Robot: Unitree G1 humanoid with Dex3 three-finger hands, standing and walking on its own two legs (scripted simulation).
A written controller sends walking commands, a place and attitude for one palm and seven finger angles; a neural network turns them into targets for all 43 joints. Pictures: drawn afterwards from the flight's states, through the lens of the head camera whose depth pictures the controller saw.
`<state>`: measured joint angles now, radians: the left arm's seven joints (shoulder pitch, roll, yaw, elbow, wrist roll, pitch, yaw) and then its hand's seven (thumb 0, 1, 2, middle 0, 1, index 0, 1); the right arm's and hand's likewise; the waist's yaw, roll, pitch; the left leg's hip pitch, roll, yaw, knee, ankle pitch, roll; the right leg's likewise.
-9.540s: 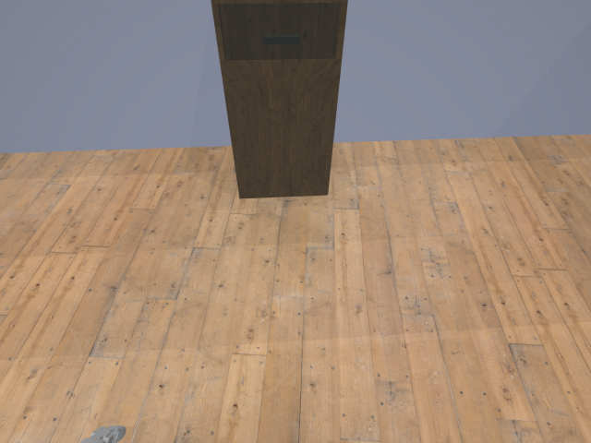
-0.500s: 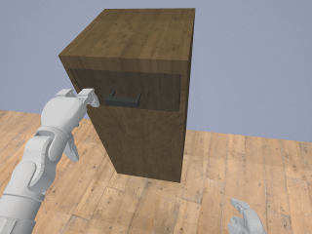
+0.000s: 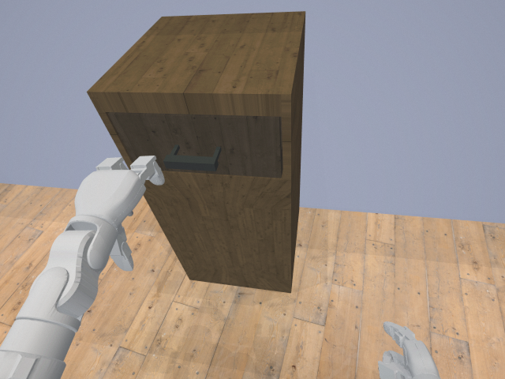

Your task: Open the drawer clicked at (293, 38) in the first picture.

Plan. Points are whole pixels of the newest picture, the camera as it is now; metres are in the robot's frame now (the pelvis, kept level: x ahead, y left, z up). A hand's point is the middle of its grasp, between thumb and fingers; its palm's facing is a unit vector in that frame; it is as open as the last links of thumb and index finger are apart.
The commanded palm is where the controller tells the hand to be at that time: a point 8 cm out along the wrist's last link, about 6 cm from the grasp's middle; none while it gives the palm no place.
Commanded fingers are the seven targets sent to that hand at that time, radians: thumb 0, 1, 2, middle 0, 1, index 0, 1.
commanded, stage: move the hooked fingers above the handle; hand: left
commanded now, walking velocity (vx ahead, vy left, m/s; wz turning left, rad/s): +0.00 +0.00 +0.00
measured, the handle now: (193, 156) +0.57 +0.23 +0.01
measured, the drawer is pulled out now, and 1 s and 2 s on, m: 0.00 0.00 0.00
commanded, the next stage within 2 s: none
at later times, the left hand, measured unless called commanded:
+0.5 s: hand (162, 193) +0.39 +0.22 +0.08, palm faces -0.06 -0.03 -1.00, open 13.9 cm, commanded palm +0.37 +0.24 +0.15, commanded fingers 0.00 -0.50 0.30 -0.30 -1.20 -0.30 -1.20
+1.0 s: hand (179, 176) +0.44 +0.21 +0.07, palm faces -0.06 -0.03 -1.00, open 13.9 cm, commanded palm +0.43 +0.24 +0.13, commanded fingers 0.00 -0.50 0.30 -0.30 -1.20 -0.30 -1.20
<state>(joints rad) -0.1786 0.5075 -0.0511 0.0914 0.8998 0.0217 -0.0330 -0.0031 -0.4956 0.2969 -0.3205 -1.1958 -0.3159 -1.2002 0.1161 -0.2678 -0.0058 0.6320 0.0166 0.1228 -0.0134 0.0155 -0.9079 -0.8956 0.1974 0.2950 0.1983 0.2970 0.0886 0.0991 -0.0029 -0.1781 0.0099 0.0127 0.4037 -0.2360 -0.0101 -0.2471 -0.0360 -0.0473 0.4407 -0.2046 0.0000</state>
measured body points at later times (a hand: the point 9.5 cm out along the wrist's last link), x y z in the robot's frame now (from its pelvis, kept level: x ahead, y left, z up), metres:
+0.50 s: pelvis +0.01 +0.01 +0.00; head +0.04 -0.02 +0.44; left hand +0.38 +0.22 +0.14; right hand +0.13 -0.25 -0.13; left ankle -0.02 +0.13 -0.74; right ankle +0.02 -0.12 -0.74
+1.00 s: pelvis +0.02 +0.01 -0.01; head +0.06 -0.01 +0.44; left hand +0.44 +0.21 +0.13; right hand +0.14 -0.25 -0.14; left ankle -0.01 +0.13 -0.74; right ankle +0.02 -0.12 -0.74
